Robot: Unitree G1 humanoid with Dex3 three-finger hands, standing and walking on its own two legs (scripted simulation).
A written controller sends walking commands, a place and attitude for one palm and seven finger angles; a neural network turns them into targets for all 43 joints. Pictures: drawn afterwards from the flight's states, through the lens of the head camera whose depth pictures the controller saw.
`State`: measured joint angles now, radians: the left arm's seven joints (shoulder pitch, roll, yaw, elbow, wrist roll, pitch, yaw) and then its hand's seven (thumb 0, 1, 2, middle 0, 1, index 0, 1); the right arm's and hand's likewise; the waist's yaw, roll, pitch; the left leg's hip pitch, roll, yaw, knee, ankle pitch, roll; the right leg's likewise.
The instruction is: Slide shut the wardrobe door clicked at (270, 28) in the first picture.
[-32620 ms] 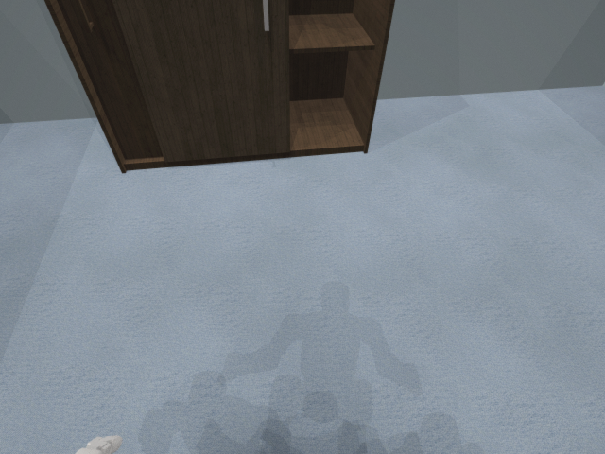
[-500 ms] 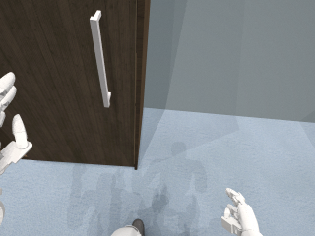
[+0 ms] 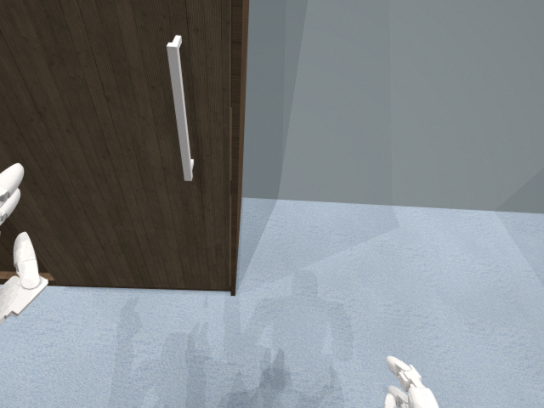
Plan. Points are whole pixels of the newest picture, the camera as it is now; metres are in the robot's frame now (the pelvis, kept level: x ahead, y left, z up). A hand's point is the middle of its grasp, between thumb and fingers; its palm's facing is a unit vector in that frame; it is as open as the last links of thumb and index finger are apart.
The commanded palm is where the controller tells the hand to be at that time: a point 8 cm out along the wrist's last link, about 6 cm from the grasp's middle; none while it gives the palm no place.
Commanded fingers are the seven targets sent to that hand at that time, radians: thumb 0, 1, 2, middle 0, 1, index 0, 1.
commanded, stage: stop stepping back and stand still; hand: left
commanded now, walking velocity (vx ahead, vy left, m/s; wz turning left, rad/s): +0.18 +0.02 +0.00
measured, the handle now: (183, 117) +0.65 +0.23 +0.08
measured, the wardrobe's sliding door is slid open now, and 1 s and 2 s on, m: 0.00 0.00 0.00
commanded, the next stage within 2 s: let the arm hang, fingers relaxed in 0.36 s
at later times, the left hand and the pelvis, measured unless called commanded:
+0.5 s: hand (17, 311) +0.18 +0.28 +0.13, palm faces +0.42 -0.79 -0.45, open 7.4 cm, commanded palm none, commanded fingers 0.00 0.90 0.90 -0.20 -0.30 -0.20 -0.30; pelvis -0.01 +0.01 -0.01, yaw +3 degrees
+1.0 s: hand out of the picture -0.06 +0.22 -0.18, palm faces +0.07 -0.98 -0.19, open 7.3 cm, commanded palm none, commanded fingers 0.00 0.90 0.90 -0.20 -0.30 -0.20 -0.30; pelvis -0.02 +0.02 +0.00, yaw +5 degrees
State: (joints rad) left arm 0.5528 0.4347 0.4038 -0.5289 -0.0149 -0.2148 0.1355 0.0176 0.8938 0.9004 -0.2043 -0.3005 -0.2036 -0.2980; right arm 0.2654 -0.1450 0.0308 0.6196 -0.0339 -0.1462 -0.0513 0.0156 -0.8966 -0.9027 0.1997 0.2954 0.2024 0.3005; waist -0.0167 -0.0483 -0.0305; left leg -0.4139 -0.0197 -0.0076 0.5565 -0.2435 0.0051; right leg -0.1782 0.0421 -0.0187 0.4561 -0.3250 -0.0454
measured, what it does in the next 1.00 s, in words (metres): steps on the spot: left foot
